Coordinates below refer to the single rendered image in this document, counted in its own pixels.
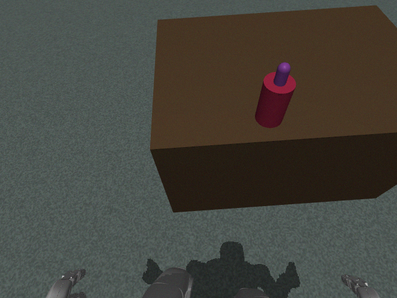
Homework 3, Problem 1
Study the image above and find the left robot hand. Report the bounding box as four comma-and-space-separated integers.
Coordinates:
46, 269, 87, 298

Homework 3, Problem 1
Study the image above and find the right robot hand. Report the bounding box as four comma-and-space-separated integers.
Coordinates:
341, 274, 380, 298

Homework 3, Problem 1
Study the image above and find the bottle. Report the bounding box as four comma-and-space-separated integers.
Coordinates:
255, 62, 296, 128

